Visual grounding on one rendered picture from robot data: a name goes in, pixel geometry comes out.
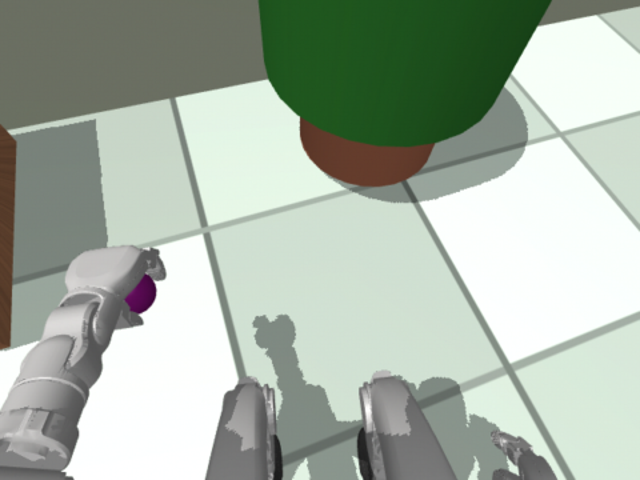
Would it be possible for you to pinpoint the left robot hand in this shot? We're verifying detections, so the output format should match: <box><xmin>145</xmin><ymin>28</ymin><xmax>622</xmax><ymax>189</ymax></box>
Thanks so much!
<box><xmin>65</xmin><ymin>245</ymin><xmax>166</xmax><ymax>330</ymax></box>

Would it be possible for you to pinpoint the potted plant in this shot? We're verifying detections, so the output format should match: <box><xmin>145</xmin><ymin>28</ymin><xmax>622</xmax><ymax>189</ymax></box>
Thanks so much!
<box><xmin>258</xmin><ymin>0</ymin><xmax>552</xmax><ymax>187</ymax></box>

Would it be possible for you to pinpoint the right robot hand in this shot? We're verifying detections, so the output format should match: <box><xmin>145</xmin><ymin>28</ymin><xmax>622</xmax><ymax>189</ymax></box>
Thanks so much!
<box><xmin>491</xmin><ymin>430</ymin><xmax>558</xmax><ymax>480</ymax></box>

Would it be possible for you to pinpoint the right robot foot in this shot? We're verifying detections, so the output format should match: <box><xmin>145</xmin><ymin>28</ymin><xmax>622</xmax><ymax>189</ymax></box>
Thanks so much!
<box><xmin>357</xmin><ymin>427</ymin><xmax>373</xmax><ymax>480</ymax></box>

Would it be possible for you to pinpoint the ball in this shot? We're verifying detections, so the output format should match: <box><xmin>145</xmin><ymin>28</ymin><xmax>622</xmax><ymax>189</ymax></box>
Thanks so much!
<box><xmin>125</xmin><ymin>273</ymin><xmax>156</xmax><ymax>314</ymax></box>

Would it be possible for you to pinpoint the left robot arm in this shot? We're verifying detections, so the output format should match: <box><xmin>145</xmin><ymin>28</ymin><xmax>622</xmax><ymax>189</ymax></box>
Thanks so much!
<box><xmin>0</xmin><ymin>287</ymin><xmax>121</xmax><ymax>480</ymax></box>

